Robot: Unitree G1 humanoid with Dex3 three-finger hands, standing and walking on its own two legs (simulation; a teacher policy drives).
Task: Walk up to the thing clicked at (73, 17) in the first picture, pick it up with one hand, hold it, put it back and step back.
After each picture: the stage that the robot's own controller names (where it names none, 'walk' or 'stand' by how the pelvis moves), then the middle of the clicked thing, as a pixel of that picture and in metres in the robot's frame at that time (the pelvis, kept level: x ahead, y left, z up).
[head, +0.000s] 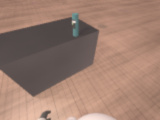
stand; (75, 25) +1.00 +0.24 +0.09
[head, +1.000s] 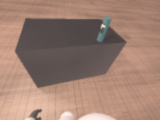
walk; (103, 30) +0.91 -0.07 +0.11
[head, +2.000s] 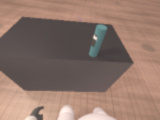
walk; (96, 42) +0.58 +0.00 +0.13
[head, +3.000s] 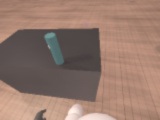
walk; (55, 50) +0.48 +0.29 +0.13
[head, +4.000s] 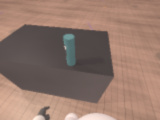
stand; (70, 51) +0.49 +0.19 +0.11
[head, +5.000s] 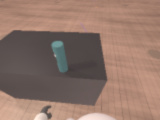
stand; (61, 58) +0.43 +0.23 +0.09
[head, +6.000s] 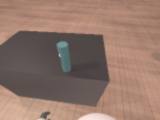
stand; (65, 58) +0.45 +0.21 +0.08
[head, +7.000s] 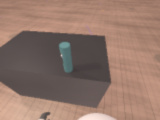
stand; (66, 58) +0.45 +0.20 +0.08
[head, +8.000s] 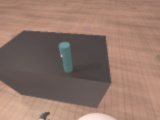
stand; (66, 59) +0.45 +0.20 +0.08
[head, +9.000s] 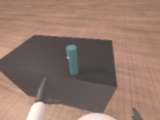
rise first; (73, 61) +0.45 +0.18 +0.09
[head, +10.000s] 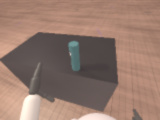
go down; (75, 57) +0.48 +0.17 +0.09
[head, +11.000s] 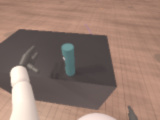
go down; (69, 61) +0.42 +0.16 +0.10
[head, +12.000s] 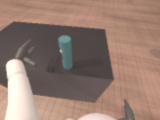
close in; (66, 54) +0.46 +0.16 +0.11
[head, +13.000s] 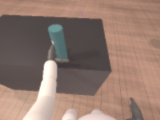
close; (59, 46) +0.47 +0.18 +0.14
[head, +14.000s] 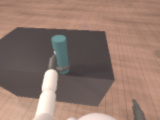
lift; (61, 57) +0.39 +0.18 +0.17
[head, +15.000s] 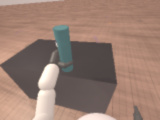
lift; (64, 51) +0.33 +0.17 +0.29
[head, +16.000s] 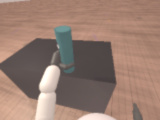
hold; (66, 52) +0.32 +0.15 +0.28
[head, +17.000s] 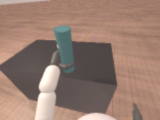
hold; (66, 52) +0.32 +0.15 +0.29
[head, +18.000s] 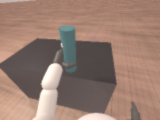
crouch; (69, 52) +0.33 +0.14 +0.28
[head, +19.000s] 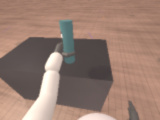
crouch; (68, 43) +0.43 +0.16 +0.27
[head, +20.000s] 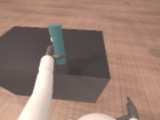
lower; (58, 46) +0.48 +0.21 +0.17
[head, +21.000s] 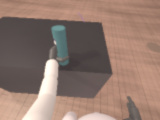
lower; (61, 47) +0.47 +0.18 +0.14
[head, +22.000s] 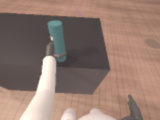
lower; (58, 44) +0.49 +0.18 +0.15
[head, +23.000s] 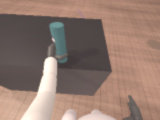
lower; (60, 45) +0.48 +0.18 +0.14
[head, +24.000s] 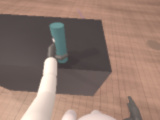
loosen; (60, 45) +0.48 +0.18 +0.14
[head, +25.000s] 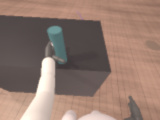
withdraw; (59, 48) +0.47 +0.18 +0.14
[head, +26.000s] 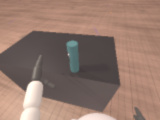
sink last; (73, 58) +0.44 +0.17 +0.11
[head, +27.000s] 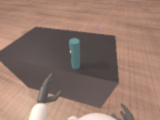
stand; (75, 55) +0.47 +0.18 +0.09
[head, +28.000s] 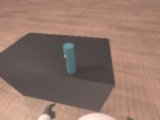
stand; (70, 59) +0.45 +0.18 +0.10
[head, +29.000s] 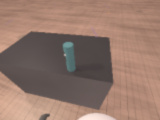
stand; (69, 58) +0.47 +0.19 +0.08
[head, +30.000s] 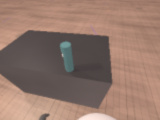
stand; (67, 58) +0.45 +0.20 +0.08
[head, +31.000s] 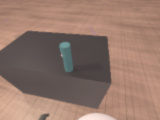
stand; (67, 58) +0.45 +0.20 +0.08
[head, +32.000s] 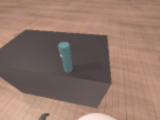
stand; (66, 58) +0.44 +0.21 +0.08
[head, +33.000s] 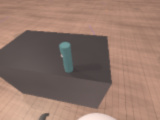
walk; (67, 59) +0.45 +0.20 +0.08
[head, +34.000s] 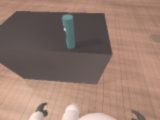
walk; (69, 33) +0.61 +0.22 +0.11
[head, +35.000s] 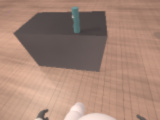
walk; (76, 21) +0.93 +0.27 +0.11
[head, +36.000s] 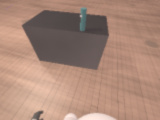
stand; (83, 20) +1.09 +0.17 +0.10
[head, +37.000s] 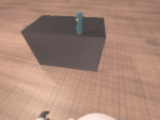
stand; (79, 23) +1.06 +0.20 +0.08
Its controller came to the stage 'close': yes
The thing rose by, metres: 0.20
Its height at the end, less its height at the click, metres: +0.00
